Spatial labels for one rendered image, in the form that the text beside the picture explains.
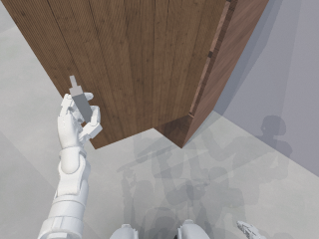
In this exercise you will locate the robot left forearm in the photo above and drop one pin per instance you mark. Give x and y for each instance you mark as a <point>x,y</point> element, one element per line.
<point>65,219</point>

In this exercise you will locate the right robot shin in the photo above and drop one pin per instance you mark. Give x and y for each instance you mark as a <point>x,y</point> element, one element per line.
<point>187,222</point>

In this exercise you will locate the robot left thigh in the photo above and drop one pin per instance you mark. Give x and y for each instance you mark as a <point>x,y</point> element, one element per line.
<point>125,233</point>

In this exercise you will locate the cupboard door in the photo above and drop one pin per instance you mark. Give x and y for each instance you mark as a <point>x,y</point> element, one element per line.
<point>141,59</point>

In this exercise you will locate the left robot hand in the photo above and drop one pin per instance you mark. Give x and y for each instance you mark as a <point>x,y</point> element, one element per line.
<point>69,123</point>

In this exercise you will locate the right robot hand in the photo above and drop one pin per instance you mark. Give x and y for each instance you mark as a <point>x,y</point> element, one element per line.
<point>249,230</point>

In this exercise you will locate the handle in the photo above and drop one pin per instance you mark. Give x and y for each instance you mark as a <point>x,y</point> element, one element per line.
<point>80,100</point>

